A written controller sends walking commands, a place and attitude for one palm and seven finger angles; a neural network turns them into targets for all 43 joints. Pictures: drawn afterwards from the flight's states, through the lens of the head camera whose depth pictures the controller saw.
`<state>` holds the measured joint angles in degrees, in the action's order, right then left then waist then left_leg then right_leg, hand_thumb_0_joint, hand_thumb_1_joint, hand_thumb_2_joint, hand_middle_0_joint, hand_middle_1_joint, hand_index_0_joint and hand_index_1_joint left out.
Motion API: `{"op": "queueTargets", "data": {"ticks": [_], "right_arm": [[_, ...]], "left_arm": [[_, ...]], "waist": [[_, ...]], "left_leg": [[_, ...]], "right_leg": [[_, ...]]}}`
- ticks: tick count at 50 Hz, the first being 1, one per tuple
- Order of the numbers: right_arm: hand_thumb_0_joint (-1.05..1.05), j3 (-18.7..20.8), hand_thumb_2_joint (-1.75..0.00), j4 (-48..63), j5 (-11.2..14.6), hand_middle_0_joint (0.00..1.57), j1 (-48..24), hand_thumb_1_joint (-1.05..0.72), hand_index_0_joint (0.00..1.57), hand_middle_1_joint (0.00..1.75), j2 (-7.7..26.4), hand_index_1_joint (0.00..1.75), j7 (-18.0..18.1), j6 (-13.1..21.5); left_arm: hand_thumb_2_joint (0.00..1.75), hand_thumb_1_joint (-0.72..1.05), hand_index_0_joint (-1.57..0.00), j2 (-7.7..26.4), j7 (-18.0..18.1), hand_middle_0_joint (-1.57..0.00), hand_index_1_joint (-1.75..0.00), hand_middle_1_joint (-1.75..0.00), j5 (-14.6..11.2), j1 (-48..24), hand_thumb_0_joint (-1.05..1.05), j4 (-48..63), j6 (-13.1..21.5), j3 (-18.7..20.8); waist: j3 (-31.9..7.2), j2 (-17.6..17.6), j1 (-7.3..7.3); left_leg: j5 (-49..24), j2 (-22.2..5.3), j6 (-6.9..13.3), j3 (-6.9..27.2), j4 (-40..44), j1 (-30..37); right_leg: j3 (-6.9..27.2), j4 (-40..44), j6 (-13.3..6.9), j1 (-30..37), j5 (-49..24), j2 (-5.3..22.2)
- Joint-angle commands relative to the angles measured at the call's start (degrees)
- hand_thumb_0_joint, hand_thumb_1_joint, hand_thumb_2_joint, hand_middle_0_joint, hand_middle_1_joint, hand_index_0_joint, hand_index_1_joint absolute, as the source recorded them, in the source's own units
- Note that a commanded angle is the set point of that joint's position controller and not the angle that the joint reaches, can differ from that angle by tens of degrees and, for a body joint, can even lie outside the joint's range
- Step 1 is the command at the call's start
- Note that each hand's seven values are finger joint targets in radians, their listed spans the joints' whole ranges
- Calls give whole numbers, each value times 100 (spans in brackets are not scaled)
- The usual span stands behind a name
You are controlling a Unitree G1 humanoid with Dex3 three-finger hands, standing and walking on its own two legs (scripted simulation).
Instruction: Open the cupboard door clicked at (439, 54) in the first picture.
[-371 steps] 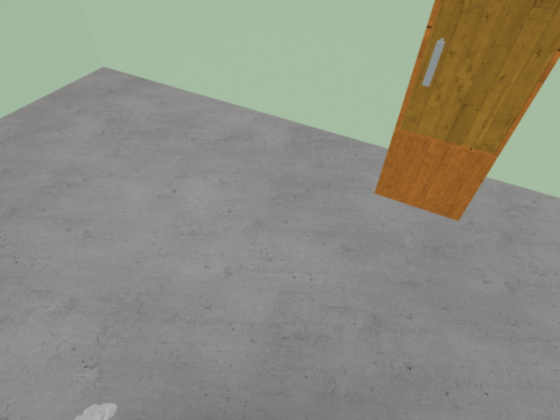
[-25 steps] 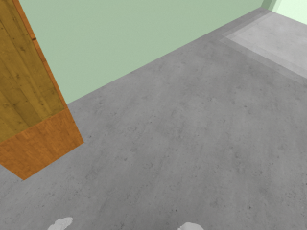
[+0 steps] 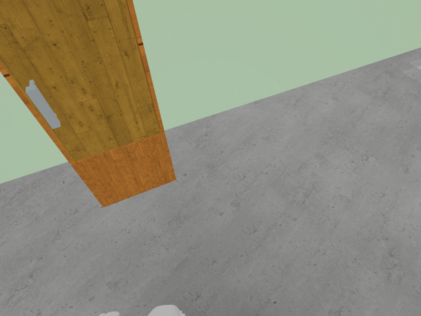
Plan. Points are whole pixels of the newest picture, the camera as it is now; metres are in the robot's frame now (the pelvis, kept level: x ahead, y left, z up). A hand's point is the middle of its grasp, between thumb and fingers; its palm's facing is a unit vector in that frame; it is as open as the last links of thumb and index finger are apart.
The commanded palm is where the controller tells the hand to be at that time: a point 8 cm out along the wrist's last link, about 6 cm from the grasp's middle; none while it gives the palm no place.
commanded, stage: turn to face it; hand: left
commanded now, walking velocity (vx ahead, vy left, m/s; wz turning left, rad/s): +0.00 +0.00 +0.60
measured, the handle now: (44, 104) +0.71 +0.56 -0.04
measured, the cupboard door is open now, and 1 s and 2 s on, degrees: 0 0 0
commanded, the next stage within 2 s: take the last steps up to it in 0.66 s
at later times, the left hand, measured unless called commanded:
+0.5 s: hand out of the picture +0.04 +0.26 -0.16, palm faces +0.26 -0.93 -0.25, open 7.4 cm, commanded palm none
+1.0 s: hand out of the picture -0.11 +0.20 -0.18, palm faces +0.47 -0.86 -0.20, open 7.4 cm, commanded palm none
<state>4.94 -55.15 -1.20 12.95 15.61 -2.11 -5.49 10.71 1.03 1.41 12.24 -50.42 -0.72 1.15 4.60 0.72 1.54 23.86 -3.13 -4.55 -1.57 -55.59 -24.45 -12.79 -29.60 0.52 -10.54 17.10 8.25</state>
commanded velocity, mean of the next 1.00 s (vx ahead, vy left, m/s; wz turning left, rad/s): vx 0.08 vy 0.01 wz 0.30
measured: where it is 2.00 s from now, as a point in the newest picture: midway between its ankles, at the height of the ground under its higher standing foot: (184, 307)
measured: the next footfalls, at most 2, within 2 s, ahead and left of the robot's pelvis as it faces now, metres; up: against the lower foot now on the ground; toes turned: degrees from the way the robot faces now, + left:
left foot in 0.12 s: +0.03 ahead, +0.15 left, +0.00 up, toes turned +11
right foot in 0.60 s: +0.06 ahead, -0.09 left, +0.00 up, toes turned +13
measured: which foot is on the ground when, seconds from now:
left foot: up 0.00-0.10, down 0.12-0.60, up 0.62-1.00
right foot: down 0.00-0.12, up 0.14-0.58, down 0.60-1.00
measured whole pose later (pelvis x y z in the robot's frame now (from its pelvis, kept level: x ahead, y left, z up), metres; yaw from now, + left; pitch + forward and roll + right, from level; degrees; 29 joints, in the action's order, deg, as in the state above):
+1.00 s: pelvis -0.03 +0.03 +0.00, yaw +25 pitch +0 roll +0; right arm 3.2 -58.4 -1.4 14.1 12.5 -1.7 -2.1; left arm 11.1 0.3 1.8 19.1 -58.0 0.7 2.1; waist 1.2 -1.2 -2.1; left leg 22.6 -2.9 -1.3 -3.9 -34.8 -13.5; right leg -10.1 -28.1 1.7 -11.5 15.3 6.7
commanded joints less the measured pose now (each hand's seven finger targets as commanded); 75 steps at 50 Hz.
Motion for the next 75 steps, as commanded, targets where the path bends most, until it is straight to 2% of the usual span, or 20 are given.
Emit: {"op": "queueTargets", "data": {"ticks": [1,4,6,7,13,27,28,30,31,36,44,48,50,51,53,59,69,73,74,75], "right_arm": [[0,-5,-90,678,71,20,-476,-90,20,30,188,30,24,275],[0,34,-90,599,51,20,-14,-90,20,30,403,30,39,354],[0,291,-90,500,12,20,709,-90,20,30,1464,30,96,462],[0,296,-90,346,30,20,976,-90,20,30,1581,30,142,427],[0,50,-90,676,2,20,-297,-90,20,30,882,30,263,485],[0,86,-90,621,-1,20,-231,-90,20,30,740,30,227,385],[0,66,-90,612,33,20,-230,-90,20,30,636,30,215,391],[0,-17,-90,812,83,20,-259,-90,20,30,81,30,190,387],[0,68,-90,783,43,20,-357,-90,20,30,356,30,202,318],[0,81,-90,253,-3,20,130,-90,20,30,240,30,112,193],[0,-56,-90,304,-13,20,-510,-90,20,30,-3,30,46,357],[0,-139,-90,45,7,20,198,-90,20,30,-158,30,76,546],[0,-78,-90,-286,10,20,1068,-90,20,30,179,30,170,667],[0,32,-90,-382,-34,20,1462,-90,20,30,713,30,228,684],[0,7,-90,-358,-59,20,1393,-90,20,30,760,30,281,659],[0,-197,-90,-414,27,20,1071,-90,20,30,147,30,378,897],[0,-150,-90,-839,-50,20,1695,-90,20,30,8,30,418,934],[0,-120,-90,-896,-7,20,1494,-90,20,30,182,30,412,915],[0,-115,-90,-866,42,20,1478,-90,20,30,93,30,367,933],[0,-171,-90,-758,115,20,1697,-90,20,30,-267,30,307,953]], "left_arm": [[90,90,-20,1462,100,-20,-30,-30,37,225,0,254,44,469],[90,90,-20,1410,61,-20,-30,-30,-32,171,0,197,-20,484],[90,90,-20,797,3,-20,-30,-30,-112,5,0,538,-74,346],[90,90,-20,897,38,-20,-30,-30,-51,-328,0,618,-131,310],[90,90,-20,915,-29,-20,-30,-30,-65,-68,0,198,-131,360],[90,90,-20,702,70,-20,-30,-30,-122,228,0,173,1,286],[90,90,-20,805,88,-20,-30,-30,-112,394,0,121,53,305],[90,90,-20,1620,139,-20,-30,-30,20,529,0,149,150,448],[90,90,-20,1548,140,-20,-30,-30,-14,489,0,198,116,412],[90,90,-20,940,121,-20,-30,-30,-24,-326,0,274,134,299],[90,90,-20,1117,52,-20,-30,-30,53,860,0,-389,234,364],[90,90,-20,1140,13,-20,-30,-30,32,680,0,-549,224,374],[90,90,-20,777,-34,-20,-30,-30,-65,523,0,-544,173,294],[90,90,-20,344,-78,-20,-30,-30,-78,395,0,-380,154,188],[90,90,-20,454,-112,-20,-30,-30,7,-164,0,-203,181,196],[90,90,-20,343,-235,-20,-30,-30,-1,266,0,-753,158,199],[90,90,-20,150,-248,-20,-30,-30,-59,-861,0,-328,191,184],[90,90,-20,332,-223,-20,-30,-30,-37,473,0,-752,337,268],[90,90,-20,655,-183,-20,-30,-30,-2,1280,0,-996,416,370],[90,90,-20,1292,-96,-20,-30,-30,53,2008,0,-1166,482,549]], "waist": [[-545,-1421,-365],[-791,-887,-69],[-1062,1908,357],[-1220,1350,452],[-657,862,-62],[-784,792,-203],[-859,476,-298],[-695,-1797,-397],[-671,-1111,-414],[-146,-1015,6],[-153,-1180,-578],[-369,-1035,-245],[-648,418,144],[-427,2013,314],[236,1218,340],[399,590,-76],[541,624,179],[-234,440,-471],[-719,43,-808],[-1464,-1353,-1026]], "left_leg": [[160,114,76,-441,1136,99],[-1061,163,210,-471,2667,1247],[-4450,-1954,1202,2434,3506,2732],[-4808,-2247,1656,2380,3393,2601],[-3527,-1034,1306,1183,3501,1607],[-2984,-695,1240,1904,3120,977],[-2572,-471,1009,1773,2806,639],[783,745,281,437,708,-875],[953,510,319,708,-232,-589],[-305,256,188,433,-1237,-488],[212,36,200,-125,927,-298],[-208,176,352,-482,2606,1155],[-290,-311,530,263,3742,2786],[536,-1609,992,2056,4419,3019],[986,-2027,1541,2389,4819,2310],[-1737,-1172,1224,768,4660,2148],[-3299,-1351,1322,304,4245,2548],[-4842,-1055,1044,-118,2588,2252],[-4191,-814,845,-255,1478,1376],[-1361,22,583,-624,-436,2]], "right_leg": [[687,515,-719,579,-2681,1391],[276,-425,-258,77,-2195,1223],[131,-2812,547,-2360,2078,29],[816,-3508,451,-2382,2259,-3],[1137,-3555,482,-2010,690,-113],[992,-100,327,-110,-76,-670],[1104,670,295,465,-570,-508],[3327,1411,-656,945,-1649,1790],[3091,1405,-1026,198,-1634,1949],[1610,1437,-620,-410,-695,829],[1940,1780,-791,456,693,1134],[1520,1360,-621,-129,911,870],[802,-29,-132,-1361,1179,243],[181,-1480,154,-2513,1444,-437],[861,-2634,-10,-2974,1280,-200],[940,-3284,149,-2760,-227,-155],[693,-1267,28,-2521,-365,-228],[301,-180,-238,-258,-732,-784],[743,-28,-390,1164,-1006,-489],[2900,389,-964,2465,-1257,1096]]}}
